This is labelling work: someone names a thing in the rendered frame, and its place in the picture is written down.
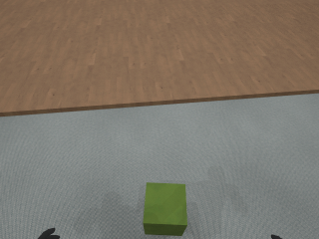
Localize robot left hand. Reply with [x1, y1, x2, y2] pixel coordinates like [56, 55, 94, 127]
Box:
[38, 227, 60, 239]

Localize carton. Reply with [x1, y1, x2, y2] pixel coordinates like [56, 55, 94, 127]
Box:
[143, 182, 187, 236]

